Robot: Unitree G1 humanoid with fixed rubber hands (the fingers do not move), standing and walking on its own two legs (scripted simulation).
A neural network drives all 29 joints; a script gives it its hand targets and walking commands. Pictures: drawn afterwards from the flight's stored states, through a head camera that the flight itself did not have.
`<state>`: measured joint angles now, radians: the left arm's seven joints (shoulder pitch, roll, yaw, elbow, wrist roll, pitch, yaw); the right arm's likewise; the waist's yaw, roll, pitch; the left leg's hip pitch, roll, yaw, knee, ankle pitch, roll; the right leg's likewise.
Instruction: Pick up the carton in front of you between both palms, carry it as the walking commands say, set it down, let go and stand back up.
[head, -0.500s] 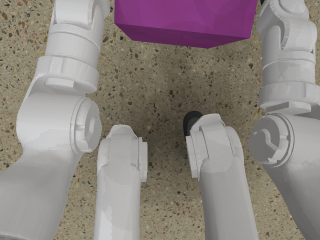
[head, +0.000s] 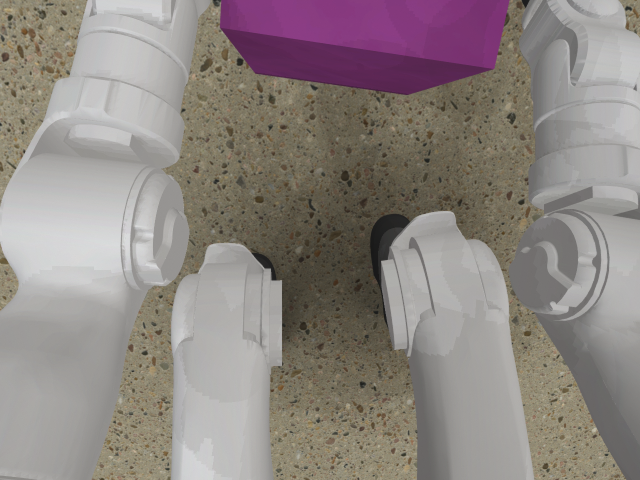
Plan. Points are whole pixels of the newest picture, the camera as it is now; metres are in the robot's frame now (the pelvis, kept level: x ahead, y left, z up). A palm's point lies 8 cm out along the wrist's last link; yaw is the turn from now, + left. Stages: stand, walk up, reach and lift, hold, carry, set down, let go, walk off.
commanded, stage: set down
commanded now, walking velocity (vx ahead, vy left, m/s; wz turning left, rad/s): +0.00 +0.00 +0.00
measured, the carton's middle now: out of the picture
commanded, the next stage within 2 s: let go in 1.90 s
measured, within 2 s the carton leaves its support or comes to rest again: neither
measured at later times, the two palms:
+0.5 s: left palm out of the picture +0.59 +0.06 -0.19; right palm out of the picture +0.52 -0.24 -0.18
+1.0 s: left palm out of the picture +0.61 +0.09 -0.15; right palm out of the picture +0.54 -0.28 -0.16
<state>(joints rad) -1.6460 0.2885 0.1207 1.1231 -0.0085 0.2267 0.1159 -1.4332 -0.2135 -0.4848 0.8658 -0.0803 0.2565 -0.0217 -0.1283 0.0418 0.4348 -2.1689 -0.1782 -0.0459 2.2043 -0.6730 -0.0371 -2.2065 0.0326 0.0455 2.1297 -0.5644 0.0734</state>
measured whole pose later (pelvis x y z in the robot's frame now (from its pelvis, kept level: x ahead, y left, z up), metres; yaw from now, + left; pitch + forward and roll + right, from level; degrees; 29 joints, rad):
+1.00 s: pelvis -0.01 -0.01 -0.01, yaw -2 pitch +35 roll -2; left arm -1.70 0.49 -0.07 1.11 -0.20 0.17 0.08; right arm -1.55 -0.37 -0.29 1.06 0.18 0.12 -0.10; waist -0.12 0.00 0.47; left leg -2.17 -0.08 -0.03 2.24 -0.67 -0.02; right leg -2.23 0.00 -0.01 2.15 -0.53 0.01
